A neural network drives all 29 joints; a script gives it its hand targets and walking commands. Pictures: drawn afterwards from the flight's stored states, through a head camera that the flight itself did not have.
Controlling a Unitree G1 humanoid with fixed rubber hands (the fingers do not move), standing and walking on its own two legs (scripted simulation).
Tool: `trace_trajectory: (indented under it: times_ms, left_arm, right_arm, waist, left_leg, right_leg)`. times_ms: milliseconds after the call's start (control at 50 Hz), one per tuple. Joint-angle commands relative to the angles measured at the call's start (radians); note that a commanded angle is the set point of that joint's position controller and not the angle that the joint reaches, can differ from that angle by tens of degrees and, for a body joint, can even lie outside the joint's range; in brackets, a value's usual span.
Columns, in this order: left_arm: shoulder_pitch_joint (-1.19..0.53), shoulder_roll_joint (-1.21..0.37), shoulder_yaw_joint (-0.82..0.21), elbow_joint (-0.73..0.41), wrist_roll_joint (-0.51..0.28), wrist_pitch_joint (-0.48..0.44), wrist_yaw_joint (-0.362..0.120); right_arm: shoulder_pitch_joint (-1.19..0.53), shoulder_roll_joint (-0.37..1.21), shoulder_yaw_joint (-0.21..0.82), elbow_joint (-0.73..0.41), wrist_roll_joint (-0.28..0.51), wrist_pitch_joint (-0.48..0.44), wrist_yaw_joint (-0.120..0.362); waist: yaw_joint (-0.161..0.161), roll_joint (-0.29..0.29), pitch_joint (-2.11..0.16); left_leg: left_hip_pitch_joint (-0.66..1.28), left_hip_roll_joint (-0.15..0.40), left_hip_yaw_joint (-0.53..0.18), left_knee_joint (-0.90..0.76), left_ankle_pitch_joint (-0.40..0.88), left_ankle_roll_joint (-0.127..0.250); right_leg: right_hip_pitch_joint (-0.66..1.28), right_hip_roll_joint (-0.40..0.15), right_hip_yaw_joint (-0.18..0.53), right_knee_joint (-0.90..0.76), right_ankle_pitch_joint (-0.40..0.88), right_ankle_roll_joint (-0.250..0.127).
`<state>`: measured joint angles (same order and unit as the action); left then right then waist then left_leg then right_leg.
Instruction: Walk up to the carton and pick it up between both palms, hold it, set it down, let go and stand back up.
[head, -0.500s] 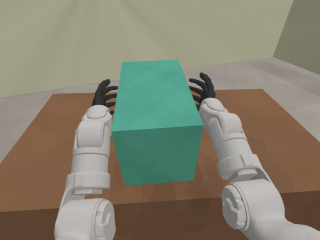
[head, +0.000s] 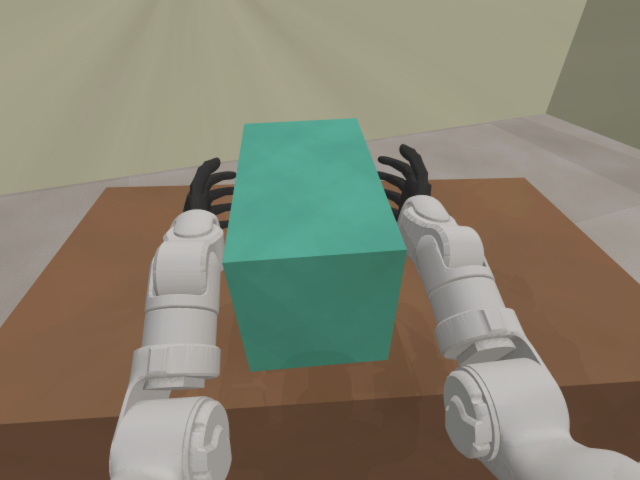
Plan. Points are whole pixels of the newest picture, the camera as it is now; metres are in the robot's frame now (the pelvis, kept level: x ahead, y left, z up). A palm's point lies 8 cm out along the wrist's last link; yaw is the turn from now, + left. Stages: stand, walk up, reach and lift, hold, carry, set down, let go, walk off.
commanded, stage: hold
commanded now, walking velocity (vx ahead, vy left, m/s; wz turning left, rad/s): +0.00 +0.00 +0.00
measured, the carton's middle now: (309, 230) +0.40 +0.02 +0.18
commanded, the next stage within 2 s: none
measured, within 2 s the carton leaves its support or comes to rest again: neither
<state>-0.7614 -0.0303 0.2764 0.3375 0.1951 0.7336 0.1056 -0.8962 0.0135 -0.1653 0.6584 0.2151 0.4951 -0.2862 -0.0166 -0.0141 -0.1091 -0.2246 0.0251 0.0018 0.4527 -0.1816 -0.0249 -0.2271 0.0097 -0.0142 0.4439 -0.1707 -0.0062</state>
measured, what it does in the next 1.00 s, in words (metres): stands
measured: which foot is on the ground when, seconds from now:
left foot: down 0.00-1.00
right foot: down 0.00-1.00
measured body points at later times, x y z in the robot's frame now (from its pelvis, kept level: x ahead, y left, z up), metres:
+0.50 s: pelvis +0.00 +0.00 +0.00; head -0.06 +0.01 +0.45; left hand +0.38 +0.15 +0.22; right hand +0.40 -0.11 +0.23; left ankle +0.04 +0.13 -0.74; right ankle +0.05 -0.11 -0.74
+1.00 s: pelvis +0.00 +0.00 +0.00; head -0.06 +0.01 +0.45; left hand +0.39 +0.15 +0.22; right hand +0.40 -0.11 +0.23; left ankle +0.04 +0.13 -0.74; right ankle +0.05 -0.11 -0.74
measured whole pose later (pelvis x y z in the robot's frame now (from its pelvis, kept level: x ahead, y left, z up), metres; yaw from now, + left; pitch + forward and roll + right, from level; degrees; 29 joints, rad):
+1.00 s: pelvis +0.00 +0.00 +0.00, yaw +0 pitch -3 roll +0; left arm -0.76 -0.03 0.28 0.33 0.20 0.74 0.11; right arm -0.90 0.01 -0.17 0.65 0.22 0.50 -0.29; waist -0.02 -0.01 -0.11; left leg -0.22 0.03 0.00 0.45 -0.18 -0.02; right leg -0.23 0.01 -0.01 0.44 -0.17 -0.01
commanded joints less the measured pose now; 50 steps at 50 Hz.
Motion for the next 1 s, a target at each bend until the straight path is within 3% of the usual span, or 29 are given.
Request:
trace_trajectory:
  times_ms: [0,160,460,620,820,860,980]
  left_arm:
    - [-0.858,-0.639,-0.481,-0.194,-0.128,-0.054,-0.160]
    - [-0.849,-0.633,-0.478,-0.170,-0.121,-0.047,-0.163]
    - [-0.833,-0.636,-0.478,-0.183,-0.120,-0.046,-0.160]
    - [-0.860,-0.633,-0.471,-0.165,-0.118,-0.048,-0.161]
    - [-0.819,-0.636,-0.471,-0.181,-0.116,-0.047,-0.158]
    - [-0.835,-0.632,-0.474,-0.180,-0.117,-0.047,-0.159]
    - [-0.824,-0.629,-0.469,-0.184,-0.114,-0.043,-0.161]
  right_arm:
    - [-0.835,0.674,0.455,-0.316,0.124,-0.022,0.094]
    - [-0.828,0.655,0.441,-0.298,0.116,-0.017,0.092]
    - [-0.828,0.666,0.459,-0.330,0.127,-0.018,0.091]
    - [-0.839,0.659,0.436,-0.294,0.117,-0.018,0.096]
    - [-0.826,0.666,0.461,-0.323,0.129,-0.019,0.091]
    - [-0.816,0.656,0.451,-0.308,0.125,-0.016,0.092]
    - [-0.816,0.666,0.462,-0.325,0.132,-0.014,0.090]
  waist:
    - [-0.098,0.018,-0.405]
    - [-0.108,0.023,-0.374]
    - [-0.098,0.011,-0.401]
    - [-0.100,0.017,-0.367]
    - [-0.094,0.007,-0.392]
    - [-0.106,0.017,-0.380]
    - [-0.093,0.007,-0.386]
  left_leg:
    - [0.121,-0.079,-0.019,-0.122,0.015,0.011]
    - [0.119,-0.079,-0.021,-0.128,-0.008,0.009]
    - [0.124,-0.078,-0.020,-0.120,0.023,0.009]
    - [0.110,-0.076,-0.021,-0.131,-0.025,0.010]
    - [0.128,-0.078,-0.020,-0.122,0.028,0.011]
    - [0.129,-0.079,-0.021,-0.128,0.005,0.008]
    - [0.121,-0.080,-0.020,-0.123,0.017,0.011]
  right_leg:
    - [0.273,0.049,-0.002,-0.140,0.104,0.061]
    - [0.262,0.048,-0.005,-0.147,0.076,0.061]
    - [0.285,0.052,-0.001,-0.142,0.114,0.060]
    - [0.256,0.048,-0.004,-0.148,0.053,0.059]
    - [0.284,0.052,-0.003,-0.141,0.116,0.062]
    - [0.275,0.047,-0.004,-0.147,0.093,0.062]
    - [0.287,0.047,0.001,-0.141,0.118,0.063]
